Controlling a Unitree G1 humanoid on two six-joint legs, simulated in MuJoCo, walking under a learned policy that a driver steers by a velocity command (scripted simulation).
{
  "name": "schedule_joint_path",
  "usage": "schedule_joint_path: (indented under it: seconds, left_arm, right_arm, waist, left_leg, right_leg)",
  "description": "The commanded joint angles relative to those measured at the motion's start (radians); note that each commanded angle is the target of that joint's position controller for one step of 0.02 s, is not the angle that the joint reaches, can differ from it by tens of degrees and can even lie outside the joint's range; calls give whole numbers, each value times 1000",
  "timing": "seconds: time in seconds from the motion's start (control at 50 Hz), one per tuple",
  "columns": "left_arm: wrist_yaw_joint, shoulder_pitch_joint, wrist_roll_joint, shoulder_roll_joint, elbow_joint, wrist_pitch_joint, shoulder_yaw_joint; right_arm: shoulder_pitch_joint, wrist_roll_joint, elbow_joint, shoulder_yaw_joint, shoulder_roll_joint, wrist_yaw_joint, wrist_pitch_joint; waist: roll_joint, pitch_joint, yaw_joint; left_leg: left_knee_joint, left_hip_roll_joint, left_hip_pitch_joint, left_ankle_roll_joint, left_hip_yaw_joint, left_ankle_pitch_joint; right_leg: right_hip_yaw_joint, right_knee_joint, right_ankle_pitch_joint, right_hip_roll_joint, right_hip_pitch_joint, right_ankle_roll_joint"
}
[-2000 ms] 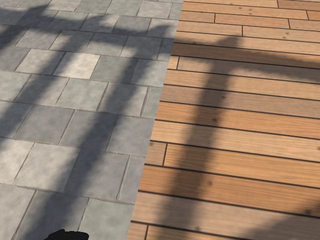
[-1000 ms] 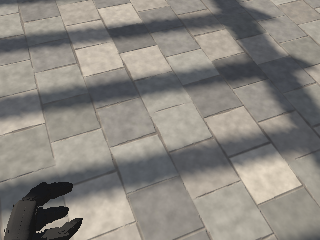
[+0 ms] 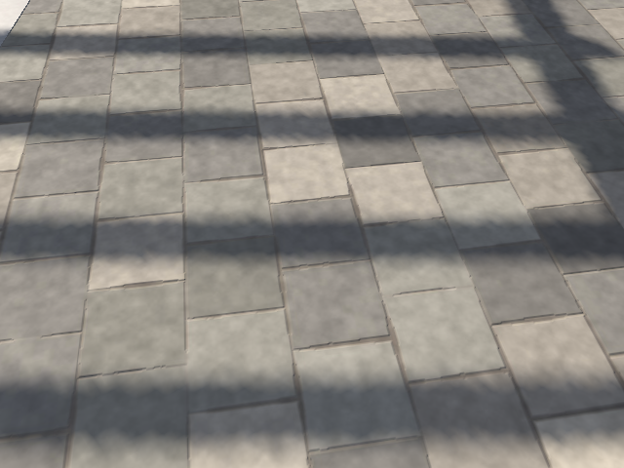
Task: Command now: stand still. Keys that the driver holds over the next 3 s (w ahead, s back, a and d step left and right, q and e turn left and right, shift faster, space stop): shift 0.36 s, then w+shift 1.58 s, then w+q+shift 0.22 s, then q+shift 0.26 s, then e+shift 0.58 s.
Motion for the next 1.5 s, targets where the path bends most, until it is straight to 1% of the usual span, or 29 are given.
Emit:
schedule_joint_path:
  seconds: [0.02,0.36,0.38,0.42,0.44,0.48,0.52,0.58,0.6,0.64,0.66,0.68,0.7,0.72,0.76,0.8,0.92,1.02,1.08,1.12,1.14,1.16,1.18,1.2,1.22,1.24,1.3,1.4,1.5]
  left_arm:
    - [6,-7,-2,103,-32,-7,26]
    - [16,-14,-6,99,124,3,26]
    - [15,14,-10,87,148,5,24]
    - [7,-73,-30,109,115,-10,30]
    - [-4,-160,-50,85,66,-35,20]
    - [-21,-188,-58,123,47,-79,31]
    - [-39,-153,-50,104,58,-107,28]
    - [-55,-144,-42,72,71,-119,20]
    - [-89,-120,38,72,52,-71,24]
    - [-88,40,26,90,93,-39,42]
    - [-74,213,24,126,144,-43,59]
    - [-56,436,42,214,196,-60,84]
    - [-49,511,51,279,211,-77,77]
    - [-47,305,49,231,176,-69,60]
    - [-58,123,21,164,113,-79,44]
    - [-55,124,18,120,121,-95,26]
    - [-50,286,6,99,173,-120,15]
    - [-36,333,0,103,193,-132,9]
    - [-31,334,7,144,204,-125,12]
    - [-16,328,30,203,213,-103,28]
    - [-11,293,34,221,207,-88,36]
    - [-15,288,35,168,182,-86,26]
    - [-53,382,-9,-11,137,-100,-10]
    - [-51,271,-14,100,118,-119,14]
    - [-45,152,-20,124,76,-124,22]
    - [-47,115,-11,111,67,-127,15]
    - [-74,133,29,40,58,-84,-3]
    - [-94,-154,37,57,-63,-64,-23]
    - [-101,-302,8,56,-117,-78,-46]
  right_arm:
    - [16,1,-24,-24,-100,-6,-12]
    - [53,3,112,-22,-93,-15,-14]
    - [97,8,134,-26,-99,-17,-11]
    - [169,30,134,-54,-189,-18,-16]
    - [156,37,125,-71,-245,-19,-35]
    - [122,22,105,-59,-186,-18,-77]
    - [108,31,90,-53,-160,-7,-89]
    - [100,36,73,-60,-189,1,-82]
    - [115,-45,104,-72,-213,15,-78]
    - [84,-33,100,-77,-203,23,-78]
    - [61,-36,95,-73,-197,24,-83]
    - [7,-46,73,-56,-142,25,-91]
    - [-52,-32,-7,-28,-13,28,-105]
    - [-53,-21,-30,-32,-44,38,-105]
    - [-31,-30,-15,-43,-112,64,-102]
    - [6,-58,-1,-40,-97,79,-76]
    - [-248,-37,-105,-24,-87,86,-42]
    - [-392,-23,-168,-3,-61,88,-44]
    - [-360,-23,-172,-6,-80,71,-49]
    - [-137,-20,-117,-30,-141,49,-54]
    - [97,-20,-43,-50,-179,35,-57]
    - [291,-41,3,-75,-256,18,-61]
    - [285,-69,15,-95,-331,21,-66]
    - [239,-40,17,-91,-276,35,-65]
    - [142,-41,24,-79,-224,38,-75]
    - [109,-39,32,-66,-164,41,-86]
    - [92,-28,75,-32,-72,31,-106]
    - [188,-5,103,-28,-107,37,-134]
    - [289,16,137,-26,-154,29,-149]
  waist:
    - [18,-41,1]
    - [15,-6,-2]
    - [37,-49,-12]
    - [137,67,-72]
    - [234,157,-86]
    - [152,203,-71]
    - [113,130,-53]
    - [150,65,-43]
    - [191,44,-24]
    - [124,52,55]
    - [43,9,142]
    - [-169,-75,261]
    - [-400,-104,235]
    - [-232,-8,109]
    - [-20,22,14]
    - [-64,13,-19]
    - [-19,128,25]
    - [-29,161,41]
    - [-74,84,3]
    - [-143,-63,-110]
    - [-132,-171,-217]
    - [-63,-290,-269]
    - [261,-380,-128]
    - [180,-347,-155]
    - [107,-160,-113]
    - [-2,-99,-88]
    - [32,-10,25]
    - [18,153,-3]
    - [28,158,-42]
  left_leg:
    - [-114,64,-91,19,-62,229]
    - [-157,57,-72,13,-41,214]
    - [-185,50,-48,33,-43,-25]
    - [-331,188,-41,147,-270,-593]
    - [-449,345,-38,228,-476,-658]
    - [-469,412,96,256,-537,-426]
    - [-432,365,180,202,-402,-258]
    - [-414,249,28,154,-193,-136]
    - [-417,209,-36,166,-143,-201]
    - [-318,202,-225,169,-106,-199]
    - [-113,163,-312,159,-58,-44]
    - [326,67,-442,125,59,79]
    - [652,-69,-676,105,-16,-218]
    - [789,4,-765,126,-115,-67]
    - [726,142,-683,105,-47,146]
    - [679,172,-592,58,-6,184]
    - [451,163,-718,0,85,331]
    - [135,120,-563,51,159,419]
    - [59,28,-404,109,215,309]
    - [74,-45,-164,145,209,167]
    - [17,-54,84,164,199,151]
    - [39,118,386,189,1,-96]
    - [-136,405,635,296,-596,-529]
    - [-308,390,576,269,-810,-548]
    - [-300,358,430,242,-600,-360]
    - [-309,332,284,232,-469,-193]
    - [-385,239,13,185,-265,-102]
    - [-521,151,-75,183,-55,169]
    - [-581,168,63,131,56,733]
  right_leg:
    - [38,-39,211,-36,120,-27]
    - [27,-73,180,-25,131,-28]
    - [-21,-38,-41,18,131,-31]
    - [-72,134,-372,59,-131,-38]
    - [-71,273,-248,17,-267,-48]
    - [25,420,-200,-83,-501,-72]
    - [17,339,-133,-120,-506,-78]
    - [-94,142,-56,-55,-195,-43]
    - [-167,82,-108,-5,-69,-45]
    - [-227,36,-40,37,216,-52]
    - [-212,16,-91,48,403,-62]
    - [25,-98,-331,-120,564,-88]
    - [601,-373,-778,-359,556,-140]
    - [746,-439,-836,-405,406,-190]
    - [455,-383,-555,-327,246,-180]
    - [296,-426,-422,-243,162,-166]
    - [105,-517,-92,-186,192,-211]
    - [-15,-602,262,-196,292,-207]
    - [-87,-438,885,-214,431,-187]
    - [-104,-115,1246,-242,474,-167]
    - [-124,163,1193,-222,394,-155]
    - [-116,507,853,-169,140,-158]
    - [-44,876,-147,34,-300,-126]
    - [86,958,-178,40,-413,-165]
    - [64,944,-55,-25,-480,-175]
    - [55,888,-2,-63,-439,-175]
    - [56,774,0,-123,-329,-137]
    - [-66,469,185,-153,-469,-79]
    - [-173,77,449,-65,-255,-122]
